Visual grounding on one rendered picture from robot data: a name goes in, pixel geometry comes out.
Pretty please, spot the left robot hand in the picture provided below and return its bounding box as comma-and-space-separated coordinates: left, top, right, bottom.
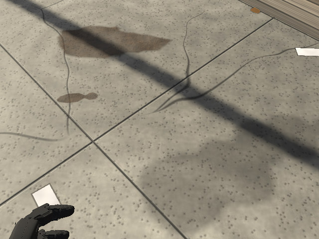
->
9, 203, 75, 239

